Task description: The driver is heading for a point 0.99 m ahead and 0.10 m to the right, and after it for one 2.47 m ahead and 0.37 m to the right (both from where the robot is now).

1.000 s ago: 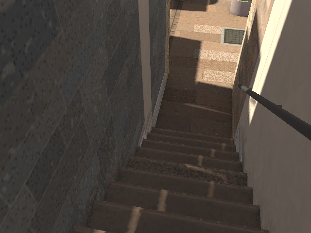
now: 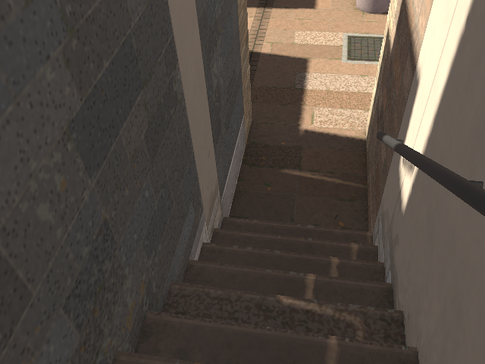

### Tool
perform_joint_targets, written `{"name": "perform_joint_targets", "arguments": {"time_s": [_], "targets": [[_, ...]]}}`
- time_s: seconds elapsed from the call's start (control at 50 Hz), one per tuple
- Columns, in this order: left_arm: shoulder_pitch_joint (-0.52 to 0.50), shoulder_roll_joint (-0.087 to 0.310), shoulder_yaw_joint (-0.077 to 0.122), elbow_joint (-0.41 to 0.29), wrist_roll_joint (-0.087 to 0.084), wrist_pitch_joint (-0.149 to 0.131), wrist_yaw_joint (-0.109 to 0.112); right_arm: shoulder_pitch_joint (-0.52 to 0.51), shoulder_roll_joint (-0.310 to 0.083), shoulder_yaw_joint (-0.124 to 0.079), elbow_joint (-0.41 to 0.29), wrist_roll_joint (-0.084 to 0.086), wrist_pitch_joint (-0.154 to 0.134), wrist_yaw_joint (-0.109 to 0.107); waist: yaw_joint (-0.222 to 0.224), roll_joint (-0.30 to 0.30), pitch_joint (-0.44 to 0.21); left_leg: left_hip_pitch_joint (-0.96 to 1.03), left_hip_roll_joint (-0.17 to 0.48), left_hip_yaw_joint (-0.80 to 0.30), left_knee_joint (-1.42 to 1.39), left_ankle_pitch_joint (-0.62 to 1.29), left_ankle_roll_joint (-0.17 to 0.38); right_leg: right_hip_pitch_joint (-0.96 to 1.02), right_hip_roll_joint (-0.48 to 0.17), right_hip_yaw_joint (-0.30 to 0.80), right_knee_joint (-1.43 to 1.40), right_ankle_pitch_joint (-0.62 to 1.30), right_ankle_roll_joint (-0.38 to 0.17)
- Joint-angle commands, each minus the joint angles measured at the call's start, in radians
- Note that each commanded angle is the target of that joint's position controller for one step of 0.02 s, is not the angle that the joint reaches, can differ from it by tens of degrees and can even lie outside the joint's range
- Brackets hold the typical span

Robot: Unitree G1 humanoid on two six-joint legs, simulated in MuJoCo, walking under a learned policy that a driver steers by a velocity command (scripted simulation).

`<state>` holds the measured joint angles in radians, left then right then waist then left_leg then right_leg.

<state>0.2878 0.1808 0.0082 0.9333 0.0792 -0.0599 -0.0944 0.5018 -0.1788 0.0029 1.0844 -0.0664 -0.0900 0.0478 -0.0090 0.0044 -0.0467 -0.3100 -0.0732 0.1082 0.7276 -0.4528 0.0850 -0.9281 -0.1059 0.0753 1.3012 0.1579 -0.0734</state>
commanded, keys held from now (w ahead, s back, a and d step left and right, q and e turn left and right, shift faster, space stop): w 0.08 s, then no key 0.92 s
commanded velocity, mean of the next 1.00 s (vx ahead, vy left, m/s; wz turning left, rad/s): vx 0.16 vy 0.00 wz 0.00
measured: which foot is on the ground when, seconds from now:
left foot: down 0.00-0.24, up 0.26-0.56, down 0.58-1.00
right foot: up 0.00-0.20, down 0.22-1.00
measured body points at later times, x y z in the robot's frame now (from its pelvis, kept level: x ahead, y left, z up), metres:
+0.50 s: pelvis +0.20 -0.08 -0.17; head +0.20 -0.08 +0.28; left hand +0.20 +0.14 -0.32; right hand +0.20 -0.30 -0.33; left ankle +0.27 +0.08 -0.77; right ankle +0.21 -0.14 -0.89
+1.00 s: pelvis +0.23 -0.04 -0.16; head +0.23 -0.04 +0.29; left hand +0.22 +0.19 -0.32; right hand +0.29 -0.27 -0.31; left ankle +0.24 +0.07 -0.89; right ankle +0.21 -0.14 -0.89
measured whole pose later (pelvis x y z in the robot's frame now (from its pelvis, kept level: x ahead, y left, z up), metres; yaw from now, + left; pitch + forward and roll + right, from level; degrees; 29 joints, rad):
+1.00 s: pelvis +0.23 -0.04 -0.16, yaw +0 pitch -2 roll -1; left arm 0.35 0.17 0.03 1.05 0.00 0.00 0.01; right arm 0.23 -0.16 -0.02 0.98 -0.01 0.02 0.02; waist 0.01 0.01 0.02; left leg -0.24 0.03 0.05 0.58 -0.30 0.01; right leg -0.17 0.00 -0.11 0.53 -0.32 -0.02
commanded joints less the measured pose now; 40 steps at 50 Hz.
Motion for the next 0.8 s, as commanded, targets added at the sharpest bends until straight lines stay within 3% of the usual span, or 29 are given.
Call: {"name": "perform_joint_targets", "arguments": {"time_s": [0.02, 0.04, 0.06, 0.08, 0.1, 0.16, 0.18, 0.22, 0.24, 0.26, 0.28, 0.3, 0.32, 0.34, 0.36, 0.38, 0.4, 0.42, 0.44, 0.46, 0.5, 0.52, 0.58, 0.6, 0.62, 0.68, 0.7, 0.72, 0.8], "targets": [[-0.019, 0.095, 0.035, -0.045, -0.066, 0.000, 0.063, -0.107, -0.143, -0.039, -0.087, 0.130, -0.066, -0.046, 0.088, -0.037, 0.053, -0.209, 0.230, -0.236, -0.202, 0.185, 0.113, 0.299, 0.010, -0.022, -0.400, 0.399, 0.042], [-0.076, 0.082, -0.014, -0.044, 0.053, 0.000, 0.007, -0.022, -0.062, 0.033, -0.032, -0.038, -0.087, -0.039, -0.009, 0.005, 0.159, -0.351, 0.201, -0.182, -0.039, 0.124, 0.127, 0.339, -0.050, 0.047, -0.512, 0.488, 0.033], [-0.065, 0.062, -0.006, -0.046, 0.054, 0.008, -0.012, 0.057, -0.078, 0.022, 0.001, -0.047, -0.071, -0.024, 0.008, 0.047, 0.162, -0.266, 0.228, -0.221, -0.021, 0.130, 0.157, 0.321, -0.014, -0.005, -0.538, 0.419, 0.026], [-0.090, 0.042, -0.023, -0.071, 0.052, 0.014, -0.023, 0.084, -0.090, 0.014, 0.009, -0.057, -0.045, -0.014, -0.013, 0.043, 0.166, -0.333, 0.218, -0.191, 0.007, 0.076, 0.146, 0.453, 0.006, -0.061, -0.615, 0.370, 0.022], [-0.236, 0.092, 0.009, -0.063, -0.090, 0.014, 0.058, 0.022, -0.123, -0.021, -0.064, 0.112, -0.026, -0.051, -0.094, -0.020, 0.089, -0.118, 0.198, -0.212, -0.023, 0.198, 0.097, 0.404, 0.090, -0.152, -0.707, 0.321, 0.055], [-0.274, 0.105, 0.012, -0.071, -0.129, -0.014, 0.108, 0.066, -0.111, -0.034, -0.057, 0.050, 0.016, -0.108, -0.172, 0.041, 0.190, 0.070, 0.181, -0.287, 0.176, 0.344, 0.092, 0.412, -0.019, -0.011, -1.017, 0.247, 0.076], [-0.168, 0.118, 0.027, -0.043, -0.122, -0.018, 0.115, 0.070, -0.109, -0.041, -0.049, 0.024, 0.032, -0.123, -0.142, 0.074, 0.185, 0.100, 0.163, -0.291, 0.289, 0.390, 0.108, 0.496, -0.025, 0.002, -1.106, 0.226, 0.061], [0.192, 0.193, 0.071, 0.116, -0.083, -0.016, 0.117, 0.109, -0.080, -0.041, -0.023, 0.049, 0.037, -0.133, -0.027, -0.031, 0.129, -0.084, 0.087, -0.217, 0.637, 0.296, 0.097, 0.920, -0.036, -0.102, -1.137, 0.519, 0.057], [0.313, 0.282, 0.096, 0.173, -0.064, -0.007, 0.102, 0.208, -0.017, -0.037, -0.038, 0.073, 0.032, -0.114, -0.038, -0.227, -0.016, -0.391, -0.018, -0.154, 0.916, -0.258, 0.056, 1.302, -0.136, -0.055, -0.797, 1.066, 0.020], [0.407, 0.294, 0.084, 0.092, 0.029, 0.007, -0.031, 0.418, -0.011, 0.007, 0.040, 0.004, 0.027, 0.062, 0.058, -0.421, -0.517, -0.682, -0.003, -0.218, 1.337, -0.535, -0.035, 1.820, -0.328, 0.082, -0.584, 0.870, -0.269], [0.403, 0.259, 0.079, 0.107, 0.047, 0.016, -0.057, 0.168, -0.138, -0.045, -0.072, 0.057, 0.027, 0.084, 0.125, -0.240, -0.358, -0.828, 0.019, -0.144, 1.460, -0.562, -0.064, 1.632, -0.298, 0.067, -0.637, 0.901, -0.216], [0.345, 0.286, 0.075, 0.095, 0.036, 0.020, -0.055, 0.061, -0.118, -0.026, -0.148, 0.078, 0.025, 0.080, 0.074, -0.155, -0.294, -0.887, 0.095, -0.087, 1.449, -0.525, -0.106, 1.461, -0.317, 0.087, -0.675, 0.788, -0.202], [0.188, 0.219, 0.053, 0.033, -0.013, 0.007, -0.056, -0.049, -0.091, -0.014, -0.202, 0.082, 0.011, 0.058, 0.030, -0.103, -0.160, -0.941, 0.156, -0.110, 1.289, -0.418, -0.136, 1.204, -0.319, 0.170, -0.761, 0.404, -0.224], [0.118, 0.178, 0.028, 0.032, 0.008, 0.011, -0.044, -0.014, -0.028, 0.022, -0.157, 0.091, 0.006, 0.049, -0.048, -0.031, -0.087, -0.754, 0.213, -0.155, 1.247, -0.249, -0.145, 0.913, -0.314, 0.077, -0.790, 0.547, -0.120], [0.104, 0.166, 0.017, 0.042, 0.030, 0.001, -0.031, 0.002, -0.017, 0.026, -0.140, 0.108, 0.005, 0.047, -0.087, -0.020, -0.007, -0.614, 0.225, -0.157, 1.141, -0.148, -0.158, 0.710, -0.298, 0.009, -0.829, 0.652, -0.064], [0.127, 0.105, -0.006, 0.076, 0.021, -0.016, -0.023, 0.024, -0.028, 0.025, -0.121, 0.107, 0.013, 0.037, -0.097, -0.019, 0.047, -0.569, 0.242, -0.189, 1.059, 0.049, -0.178, 0.522, -0.240, -0.010, -0.846, 0.485, -0.076], [0.111, 0.081, -0.013, 0.063, -0.029, -0.045, -0.013, 0.089, -0.021, 0.018, -0.091, 0.074, 0.019, 0.028, -0.117, -0.075, 0.045, -0.509, 0.221, -0.153, 0.923, 0.211, -0.168, 0.417, -0.117, -0.066, -0.856, 0.261, -0.052], [0.097, 0.105, -0.019, 0.069, -0.030, -0.060, -0.011, 0.099, -0.033, 0.011, -0.070, 0.053, 0.019, 0.035, -0.116, -0.108, 0.056, -0.490, 0.189, -0.136, 0.940, 0.225, -0.184, 0.341, -0.085, -0.063, -0.842, 0.144, -0.039], [0.045, 0.094, -0.026, 0.039, -0.051, -0.073, -0.008, 0.110, -0.047, 0.001, -0.041, 0.036, 0.021, 0.041, -0.102, -0.020, 0.048, -0.419, 0.206, -0.158, 0.705, 0.384, -0.191, 0.272, -0.085, -0.083, -0.861, -0.013, -0.065], [0.042, 0.098, -0.035, 0.044, -0.048, -0.073, -0.009, 0.077, -0.053, -0.009, -0.030, 0.021, 0.023, 0.042, -0.095, -0.043, 0.075, -0.366, 0.205, -0.132, 0.592, 0.462, -0.195, 0.224, -0.068, -0.076, -0.868, -0.113, -0.058], [0.028, 0.146, -0.026, 0.038, -0.043, -0.065, -0.024, 0.077, -0.075, -0.030, -0.019, 0.023, 0.020, 0.040, -0.113, -0.089, 0.037, -0.235, 0.184, -0.097, 0.517, 0.482, -0.198, 0.193, -0.078, -0.035, -0.866, -0.176, -0.038], [0.018, 0.130, -0.037, 0.051, -0.036, -0.068, -0.021, 0.019, -0.066, -0.028, -0.051, 0.033, 0.019, 0.038, -0.099, -0.046, 0.015, -0.188, 0.185, -0.106, 0.448, 0.434, -0.210, 0.223, -0.101, -0.007, -0.853, -0.162, -0.019], [0.059, 0.124, -0.042, 0.068, -0.102, -0.045, -0.054, -0.035, -0.054, -0.031, -0.062, 0.074, 0.012, 0.025, -0.108, 0.006, 0.000, -0.040, 0.184, -0.102, 0.042, 0.369, -0.235, 0.431, -0.094, 0.047, -0.779, 0.028, 0.024], [0.145, 0.136, -0.026, 0.085, -0.114, -0.028, -0.054, -0.114, -0.087, -0.029, -0.087, 0.076, 0.015, 0.024, -0.038, 0.087, -0.032, -0.006, 0.180, -0.123, -0.036, 0.448, -0.200, 0.523, -0.042, 0.035, -0.758, -0.092, 0.070], [0.261, 0.162, -0.002, 0.093, -0.112, -0.013, -0.038, -0.168, -0.128, -0.033, -0.098, 0.062, 0.026, 0.033, 0.039, 0.114, -0.039, 0.046, 0.159, -0.122, -0.044, 0.452, -0.146, 0.549, 0.011, -0.021, -0.771, -0.243, 0.083], [0.104, 0.091, 0.016, 0.032, -0.089, -0.010, -0.012, -0.205, -0.143, -0.045, -0.093, 0.061, 0.031, 0.045, 0.047, 0.085, 0.095, -0.065, 0.148, -0.136, -0.134, 0.248, -0.073, 0.582, 0.071, -0.121, -0.819, -0.479, 0.041], [0.165, 0.076, 0.018, 0.077, -0.089, 0.026, 0.087, -0.205, -0.050, -0.025, -0.110, 0.052, 0.073, -0.033, 0.022, 0.015, 0.108, 0.028, 0.215, -0.178, -0.125, 0.491, -0.048, 0.546, 0.026, -0.103, -0.764, -0.340, 0.019], [0.187, 0.067, 0.019, 0.095, -0.107, 0.043, 0.120, -0.179, -0.044, -0.020, -0.103, 0.057, 0.086, -0.061, 0.010, 0.056, 0.097, 0.045, 0.214, -0.182, -0.115, 0.529, -0.047, 0.582, 0.018, -0.099, -0.754, -0.322, 0.015], [0.156, 0.070, 0.027, 0.094, -0.109, 0.058, 0.125, -0.199, -0.030, -0.017, -0.132, 0.061, 0.107, -0.075, -0.004, 0.015, 0.077, 0.091, 0.204, -0.173, -0.167, 0.488, -0.050, 0.642, -0.006, -0.075, -0.808, -0.273, 0.019]]}}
